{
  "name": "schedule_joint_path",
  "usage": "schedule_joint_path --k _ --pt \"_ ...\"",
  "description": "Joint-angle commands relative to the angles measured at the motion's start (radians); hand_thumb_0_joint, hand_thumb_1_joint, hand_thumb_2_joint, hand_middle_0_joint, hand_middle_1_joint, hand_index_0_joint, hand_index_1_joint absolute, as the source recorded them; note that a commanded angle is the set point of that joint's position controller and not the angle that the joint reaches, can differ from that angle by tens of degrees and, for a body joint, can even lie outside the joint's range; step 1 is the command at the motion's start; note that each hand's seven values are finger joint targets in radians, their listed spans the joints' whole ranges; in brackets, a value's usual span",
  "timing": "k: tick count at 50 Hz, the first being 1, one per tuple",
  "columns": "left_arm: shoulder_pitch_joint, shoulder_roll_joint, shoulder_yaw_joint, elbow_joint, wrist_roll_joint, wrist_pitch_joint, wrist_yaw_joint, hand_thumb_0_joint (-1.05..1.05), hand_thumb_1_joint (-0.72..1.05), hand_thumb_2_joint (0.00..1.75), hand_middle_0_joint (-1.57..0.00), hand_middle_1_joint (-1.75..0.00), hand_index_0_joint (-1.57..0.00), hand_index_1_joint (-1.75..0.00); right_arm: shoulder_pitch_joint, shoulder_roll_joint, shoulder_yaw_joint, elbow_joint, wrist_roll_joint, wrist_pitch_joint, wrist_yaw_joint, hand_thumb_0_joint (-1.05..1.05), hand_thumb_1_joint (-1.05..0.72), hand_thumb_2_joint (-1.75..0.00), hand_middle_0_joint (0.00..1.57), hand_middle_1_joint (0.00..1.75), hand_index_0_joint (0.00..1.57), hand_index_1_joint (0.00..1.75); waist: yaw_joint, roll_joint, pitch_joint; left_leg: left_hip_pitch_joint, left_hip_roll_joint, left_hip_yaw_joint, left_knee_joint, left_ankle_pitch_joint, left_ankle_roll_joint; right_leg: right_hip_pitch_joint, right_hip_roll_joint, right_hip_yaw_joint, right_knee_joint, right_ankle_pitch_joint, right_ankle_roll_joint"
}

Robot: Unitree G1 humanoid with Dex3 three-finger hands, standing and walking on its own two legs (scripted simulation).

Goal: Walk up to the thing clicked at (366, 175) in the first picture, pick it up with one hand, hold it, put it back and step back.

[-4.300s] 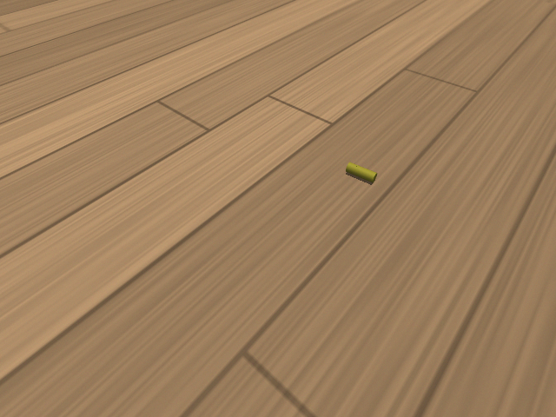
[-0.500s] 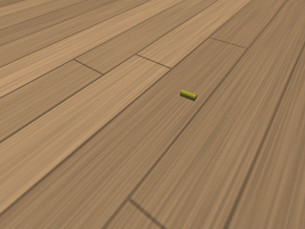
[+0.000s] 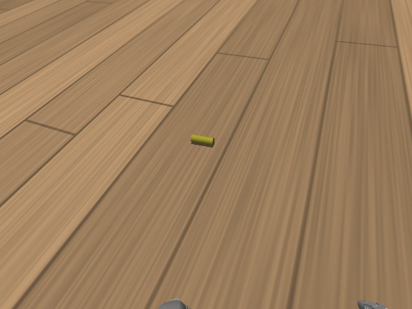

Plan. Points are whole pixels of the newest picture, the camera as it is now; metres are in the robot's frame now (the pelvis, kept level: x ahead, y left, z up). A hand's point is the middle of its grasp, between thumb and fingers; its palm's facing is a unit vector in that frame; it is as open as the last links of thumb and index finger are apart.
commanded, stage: walk up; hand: left
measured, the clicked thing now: (202, 139) +1.29 +0.11 -0.74
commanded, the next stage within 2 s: none
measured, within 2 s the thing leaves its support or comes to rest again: neither
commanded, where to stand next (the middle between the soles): +0.85 +0.00 m, yaw -17 degrees
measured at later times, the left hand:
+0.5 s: hand (120, 211) +0.40 +0.27 -0.12, palm faces -0.27 -0.88 -0.39, open 7.4 cm
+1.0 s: hand (119, 181) +0.52 +0.32 -0.16, palm faces -0.24 -0.88 -0.41, open 7.4 cm
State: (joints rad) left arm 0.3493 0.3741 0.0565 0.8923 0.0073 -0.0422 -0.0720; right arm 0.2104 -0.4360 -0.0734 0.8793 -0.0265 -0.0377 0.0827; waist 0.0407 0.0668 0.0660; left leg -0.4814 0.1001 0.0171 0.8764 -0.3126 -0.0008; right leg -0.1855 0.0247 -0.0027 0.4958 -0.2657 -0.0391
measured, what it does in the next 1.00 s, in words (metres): walks ahead: left foot, then right foot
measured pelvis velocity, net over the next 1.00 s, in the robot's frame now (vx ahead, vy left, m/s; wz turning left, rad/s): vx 0.44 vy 0.04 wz -0.25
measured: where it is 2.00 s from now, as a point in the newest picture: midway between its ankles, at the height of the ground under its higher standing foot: (214, 204)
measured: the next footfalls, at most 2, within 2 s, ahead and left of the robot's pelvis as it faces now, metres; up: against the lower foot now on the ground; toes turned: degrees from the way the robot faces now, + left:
left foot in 0.16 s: +0.24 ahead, +0.16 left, +0.00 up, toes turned +1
right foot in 0.56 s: +0.38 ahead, -0.13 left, +0.00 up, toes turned -14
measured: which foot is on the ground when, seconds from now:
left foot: up 0.00-0.14, down 0.16-0.58, up 0.60-0.94, down 0.96-1.00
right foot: down 0.00-0.18, up 0.20-0.54, down 0.56-0.98, up 1.00-1.00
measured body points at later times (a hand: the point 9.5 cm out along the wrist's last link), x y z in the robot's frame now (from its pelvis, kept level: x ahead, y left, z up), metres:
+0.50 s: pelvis +0.23 +0.03 +0.00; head +0.25 +0.01 +0.45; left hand +0.41 +0.32 -0.10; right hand +0.18 -0.30 -0.11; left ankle +0.20 +0.16 -0.74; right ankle +0.32 -0.12 -0.72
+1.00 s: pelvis +0.44 +0.04 -0.02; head +0.45 +0.04 +0.43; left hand +0.54 +0.36 -0.13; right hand +0.45 -0.31 -0.11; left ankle +0.55 +0.14 -0.74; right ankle +0.34 -0.11 -0.73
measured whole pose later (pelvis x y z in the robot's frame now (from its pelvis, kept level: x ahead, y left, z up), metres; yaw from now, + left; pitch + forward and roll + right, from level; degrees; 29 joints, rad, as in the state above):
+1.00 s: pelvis +0.44 +0.04 -0.02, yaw -14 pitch -2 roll +0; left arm 0.38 0.45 0.05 0.89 0.01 -0.07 -0.02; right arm 0.26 -0.44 -0.09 0.84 -0.04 -0.06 0.09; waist 0.02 0.00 0.06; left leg -0.42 0.07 0.07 0.67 -0.21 0.01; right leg -0.23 -0.06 0.05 0.78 -0.46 -0.01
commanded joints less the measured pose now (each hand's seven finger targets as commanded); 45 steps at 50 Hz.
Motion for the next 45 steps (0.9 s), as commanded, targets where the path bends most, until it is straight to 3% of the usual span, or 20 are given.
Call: schedule_joint_path --k 1,5,7,8,9,10,12,15,19,23,26,27,28,29,30,31,33,36,41,45 --pt "-0.041 0.323 0.098 -0.120 0.003 -0.053 0.025 0.00 0.90 0.90 -0.20 -0.30 -0.20 -0.30 -0.048 -0.187 -0.061 -0.111 -0.008 -0.031 -0.004 0.00 -0.90 -0.90 0.20 0.30 0.20 0.30 -0.007 -0.166 0.011 -0.017 0.025 -0.025 -0.162 0.090 -0.014 -0.042 -0.227 0.278 -0.255 -0.240 -0.155" --pt "-0.067 0.322 0.090 -0.139 0.003 -0.055 0.029 0.00 0.90 0.90 -0.20 -0.30 -0.20 -0.30 -0.033 -0.182 -0.068 -0.121 -0.006 -0.052 -0.008 0.00 -0.90 -0.90 0.20 0.30 0.20 0.30 -0.030 -0.158 0.030 0.136 0.001 0.010 -0.239 0.109 -0.001 -0.150 -0.226 0.255 -0.182 -0.172 -0.148" --pt "-0.092 0.288 0.071 -0.154 0.010 -0.055 0.032 0.00 0.90 0.90 -0.20 -0.30 -0.20 -0.30 0.112 -0.201 -0.083 -0.086 -0.008 -0.065 -0.018 0.00 -0.90 -0.90 0.20 0.30 0.20 0.30 -0.121 -0.093 -0.033 0.390 -0.044 0.027 -0.321 0.079 0.027 -0.246 -0.175 0.190 0.046 0.010 -0.106" --pt "-0.056 0.225 0.053 -0.155 0.010 -0.057 0.034 0.00 0.90 0.90 -0.20 -0.30 -0.20 -0.30 0.252 -0.258 -0.104 -0.054 -0.017 -0.075 -0.032 0.00 -0.90 -0.90 0.20 0.30 0.20 0.30 -0.186 0.097 -0.117 0.564 0.036 -0.120 -0.432 -0.093 0.075 -0.333 -0.083 0.106 0.396 0.132 -0.066" --pt "0.004 0.143 0.031 -0.156 -0.011 -0.053 0.037 0.00 0.90 0.90 -0.20 -0.30 -0.20 -0.30 0.289 -0.327 -0.119 -0.073 -0.025 -0.088 -0.041 0.00 -0.90 -0.90 0.20 0.30 0.20 0.30 -0.165 0.291 -0.137 0.670 0.298 -0.580 -0.625 -0.272 0.144 -0.553 0.079 0.046 0.648 -0.197 -0.005" --pt "0.036 0.244 0.046 -0.131 -0.001 -0.049 0.054 0.00 0.90 0.90 -0.20 -0.30 -0.20 -0.30 0.192 -0.357 -0.124 -0.094 0.010 -0.083 -0.036 0.00 -0.90 -0.90 0.20 0.30 0.20 0.30 -0.110 0.165 -0.130 0.557 0.377 -0.747 -0.702 -0.374 0.238 -0.531 0.020 0.125 0.758 -0.252 -0.025" --pt "0.004 0.289 0.052 -0.097 -0.011 -0.055 0.048 0.00 0.90 0.90 -0.20 -0.30 -0.20 -0.30 0.114 -0.272 -0.094 -0.125 0.018 -0.078 -0.040 0.00 -0.90 -0.90 0.20 0.30 0.20 0.30 -0.074 0.007 -0.036 0.420 0.293 -0.456 -0.651 -0.232 0.230 -0.481 -0.059 0.128 0.722 -0.114 -0.009" --pt "-0.001 0.253 0.050 -0.082 -0.017 -0.046 0.024 0.00 0.90 0.90 -0.20 -0.30 -0.20 -0.30 0.112 -0.231 -0.068 -0.116 0.017 -0.082 -0.044 0.00 -0.90 -0.90 0.20 0.30 0.20 0.30 -0.070 0.091 -0.011 0.365 0.206 -0.183 -0.622 0.112 0.196 -0.412 -0.103 0.090 0.545 -0.065 0.016" --pt "-0.119 0.215 0.040 -0.128 -0.011 -0.039 0.005 0.00 0.90 0.90 -0.20 -0.30 -0.20 -0.30 0.136 -0.254 -0.069 -0.127 0.007 -0.076 -0.045 0.00 -0.90 -0.90 0.20 0.30 0.20 0.30 -0.090 0.105 -0.024 0.409 0.227 -0.067 -0.590 0.327 0.236 -0.372 -0.110 0.026 0.301 -0.072 0.030" --pt "-0.141 0.210 0.044 -0.110 -0.005 -0.037 0.000 0.00 0.90 0.90 -0.20 -0.30 -0.20 -0.30 0.105 -0.252 -0.065 -0.142 0.013 -0.058 -0.041 0.00 -0.90 -0.90 0.20 0.30 0.20 0.30 -0.082 0.088 -0.048 0.335 0.164 0.023 -0.534 0.244 0.180 -0.195 -0.059 -0.056 0.132 0.104 0.014" --pt "-0.055 0.243 0.066 -0.075 -0.005 -0.046 0.011 0.00 0.90 0.90 -0.20 -0.30 -0.20 -0.30 0.079 -0.228 -0.052 -0.153 0.015 -0.042 -0.039 0.00 -0.90 -0.90 0.20 0.30 0.20 0.30 -0.007 -0.009 -0.077 0.205 0.136 0.078 -0.353 0.163 0.136 0.083 -0.031 -0.073 0.036 0.131 -0.015" --pt "0.028 0.286 0.085 -0.048 -0.003 -0.055 0.023 0.00 0.90 0.90 -0.20 -0.30 -0.20 -0.30 0.103 -0.177 -0.032 -0.155 0.012 -0.040 -0.038 0.00 -0.90 -0.90 0.20 0.30 0.20 0.30 0.036 -0.136 -0.132 0.120 0.076 0.130 -0.140 0.165 0.105 0.245 -0.038 -0.018 -0.005 0.054 -0.039" --pt "0.134 0.374 0.116 -0.037 0.002 -0.063 0.040 0.00 0.90 0.90 -0.20 -0.30 -0.20 -0.30 0.132 -0.109 -0.008 -0.174 0.013 -0.041 -0.036 0.00 -0.90 -0.90 0.20 0.30 0.20 0.30 0.079 -0.358 -0.184 -0.066 -0.035 0.146 0.139 -0.102 0.060 0.372 -0.251 0.337 -0.094 -0.131 -0.095" --pt "0.117 0.439 0.118 -0.067 -0.009 -0.065 0.044 0.00 0.90 0.90 -0.20 -0.30 -0.20 -0.30 0.139 -0.172 -0.021 -0.170 0.019 -0.029 -0.040 0.00 -0.90 -0.90 0.20 0.30 0.20 0.30 0.072 -0.327 -0.173 -0.196 -0.086 0.041 0.273 -0.230 0.035 0.362 -0.432 0.724 -0.228 -0.233 -0.219" --pt "0.048 0.415 0.109 -0.081 -0.026 -0.061 0.046 0.00 0.90 0.90 -0.20 -0.30 -0.20 -0.30 0.118 -0.232 -0.040 -0.142 0.012 -0.016 -0.050 0.00 -0.90 -0.90 0.20 0.30 0.20 0.30 0.043 -0.186 -0.113 -0.181 -0.013 -0.051 0.327 -0.215 0.030 0.238 -0.442 0.700 -0.219 -0.259 -0.245" --pt "0.001 0.385 0.100 -0.090 -0.036 -0.058 0.051 0.00 0.90 0.90 -0.20 -0.30 -0.20 -0.30 0.113 -0.231 -0.039 -0.125 0.022 -0.014 -0.051 0.00 -0.90 -0.90 0.20 0.30 0.20 0.30 0.026 -0.162 -0.063 -0.192 0.013 -0.076 0.319 -0.147 0.037 0.186 -0.389 0.570 -0.219 -0.201 -0.228" --pt "-0.043 0.335 0.082 -0.101 -0.027 -0.061 0.058 0.00 0.90 0.90 -0.20 -0.30 -0.20 -0.30 0.136 -0.207 -0.035 -0.097 0.021 -0.012 -0.044 0.00 -0.90 -0.90 0.20 0.30 0.20 0.30 -0.016 -0.174 -0.016 -0.134 0.033 -0.078 0.237 -0.085 0.035 0.057 -0.304 0.399 -0.210 -0.079 -0.183" --pt "-0.056 0.318 0.076 -0.111 -0.018 -0.074 0.055 0.00 0.90 0.90 -0.20 -0.30 -0.20 -0.30 0.175 -0.198 -0.045 -0.071 0.006 -0.008 -0.025 0.00 -0.90 -0.90 0.20 0.30 0.20 0.30 -0.037 -0.195 -0.024 -0.057 0.029 -0.036 0.121 -0.016 0.010 -0.027 -0.256 0.264 -0.203 0.020 -0.188" --pt "-0.030 0.336 0.084 -0.116 -0.002 -0.082 0.055 0.00 0.90 0.90 -0.20 -0.30 -0.20 -0.30 0.049 -0.176 -0.053 -0.113 -0.004 -0.014 0.000 0.00 -0.90 -0.90 0.20 0.30 0.20 0.30 -0.006 -0.211 -0.011 -0.023 0.037 -0.015 -0.109 0.053 0.002 -0.074 -0.255 0.228 -0.205 -0.098 -0.185" --pt "-0.082 0.353 0.078 -0.118 -0.003 -0.077 0.056 0.00 0.90 0.90 -0.20 -0.30 -0.20 -0.30 0.066 -0.177 -0.067 -0.104 -0.004 -0.030 0.005 0.00 -0.90 -0.90 0.20 0.30 0.20 0.30 -0.055 -0.204 -0.023 0.172 0.003 0.033 -0.224 0.089 0.017 -0.179 -0.258 0.193 -0.138 -0.116 -0.154"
